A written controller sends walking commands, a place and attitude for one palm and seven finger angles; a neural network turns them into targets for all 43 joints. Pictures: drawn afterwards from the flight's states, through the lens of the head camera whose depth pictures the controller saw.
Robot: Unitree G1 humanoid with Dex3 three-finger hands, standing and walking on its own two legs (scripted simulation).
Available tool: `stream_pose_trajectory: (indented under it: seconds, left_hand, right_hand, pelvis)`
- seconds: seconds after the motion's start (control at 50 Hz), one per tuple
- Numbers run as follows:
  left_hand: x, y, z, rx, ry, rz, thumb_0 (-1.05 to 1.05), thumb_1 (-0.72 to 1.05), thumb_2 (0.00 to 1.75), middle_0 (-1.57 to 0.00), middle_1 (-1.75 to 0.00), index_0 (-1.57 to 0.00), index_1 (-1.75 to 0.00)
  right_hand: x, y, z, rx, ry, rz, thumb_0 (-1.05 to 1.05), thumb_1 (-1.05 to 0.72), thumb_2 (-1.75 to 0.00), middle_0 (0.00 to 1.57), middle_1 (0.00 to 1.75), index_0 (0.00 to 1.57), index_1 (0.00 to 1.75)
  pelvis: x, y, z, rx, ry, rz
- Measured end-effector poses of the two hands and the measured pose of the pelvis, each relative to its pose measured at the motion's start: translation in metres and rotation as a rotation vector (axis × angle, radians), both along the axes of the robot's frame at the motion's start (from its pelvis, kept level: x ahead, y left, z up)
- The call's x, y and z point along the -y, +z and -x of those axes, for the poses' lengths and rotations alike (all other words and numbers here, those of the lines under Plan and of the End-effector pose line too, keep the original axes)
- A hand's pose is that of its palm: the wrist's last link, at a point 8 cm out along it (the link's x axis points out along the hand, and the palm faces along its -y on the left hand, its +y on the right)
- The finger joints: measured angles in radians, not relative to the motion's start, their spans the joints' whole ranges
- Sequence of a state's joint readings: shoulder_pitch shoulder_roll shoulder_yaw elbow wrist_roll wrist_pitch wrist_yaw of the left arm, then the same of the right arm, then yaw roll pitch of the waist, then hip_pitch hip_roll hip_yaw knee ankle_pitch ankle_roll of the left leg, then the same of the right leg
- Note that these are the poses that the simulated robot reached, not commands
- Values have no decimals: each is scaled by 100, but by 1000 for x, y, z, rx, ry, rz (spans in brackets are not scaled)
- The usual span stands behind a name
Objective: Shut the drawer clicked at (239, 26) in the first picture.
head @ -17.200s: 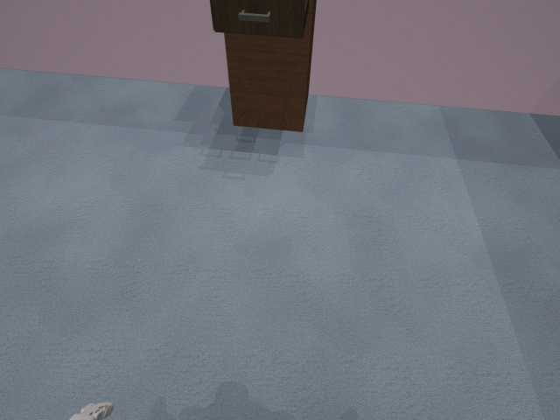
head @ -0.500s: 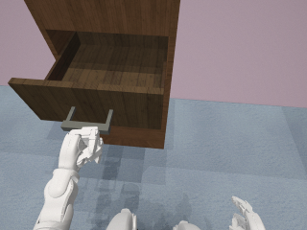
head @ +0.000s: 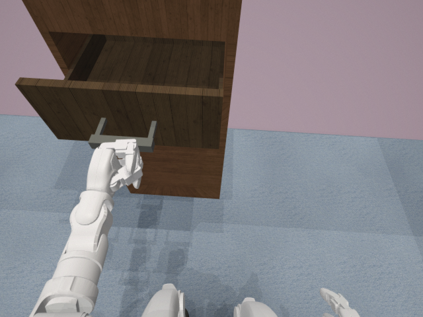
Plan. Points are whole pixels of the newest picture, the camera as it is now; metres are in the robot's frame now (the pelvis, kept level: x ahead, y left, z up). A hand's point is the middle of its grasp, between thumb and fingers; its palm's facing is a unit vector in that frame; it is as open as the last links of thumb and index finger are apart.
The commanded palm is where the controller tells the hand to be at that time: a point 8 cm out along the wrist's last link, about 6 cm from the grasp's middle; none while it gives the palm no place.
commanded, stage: push the drawer shut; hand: left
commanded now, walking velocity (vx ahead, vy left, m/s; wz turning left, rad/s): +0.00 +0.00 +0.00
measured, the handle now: (125, 134) +0.46 +0.18 +0.05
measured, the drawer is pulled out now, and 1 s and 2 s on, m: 0.17 0.04 0.00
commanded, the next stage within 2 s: pull the fist back off the drawer in 1.76 s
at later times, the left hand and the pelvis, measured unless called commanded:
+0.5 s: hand (146, 143) +0.44 +0.13 +0.05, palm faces -0.07 -1.00 -0.04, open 3.1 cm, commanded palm +0.43 +0.18 +0.05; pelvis +0.00 +0.01 -0.01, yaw -1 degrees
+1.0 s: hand (153, 118) +0.50 +0.13 +0.05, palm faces -0.06 -1.00 -0.04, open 3.2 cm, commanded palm +0.49 +0.17 +0.05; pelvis -0.01 +0.00 -0.02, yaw -2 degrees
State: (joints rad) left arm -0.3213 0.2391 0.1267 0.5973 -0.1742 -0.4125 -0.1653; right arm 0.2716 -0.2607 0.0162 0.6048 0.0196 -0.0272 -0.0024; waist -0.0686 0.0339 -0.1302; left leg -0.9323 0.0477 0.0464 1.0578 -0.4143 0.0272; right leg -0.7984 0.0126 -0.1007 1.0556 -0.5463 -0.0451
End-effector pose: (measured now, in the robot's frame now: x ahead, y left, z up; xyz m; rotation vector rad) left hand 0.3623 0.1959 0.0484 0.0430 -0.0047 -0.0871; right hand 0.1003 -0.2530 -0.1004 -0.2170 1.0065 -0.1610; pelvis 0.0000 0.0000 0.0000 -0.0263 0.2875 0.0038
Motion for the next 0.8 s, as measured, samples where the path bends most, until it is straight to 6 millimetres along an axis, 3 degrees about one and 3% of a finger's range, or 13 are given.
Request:
stream_pose_trajectory:
  seconds: [0.8]
  left_hand:
    - [12,2,-91,-2,27,0,1,87,92,-140,-160,-140,-160]
  right_hand:
    - [0,-21,81,-245,-92,-4,1,-91,-89,20,30,20,30]
  pelvis:
    - [-4,-13,5,-76,-16,11]
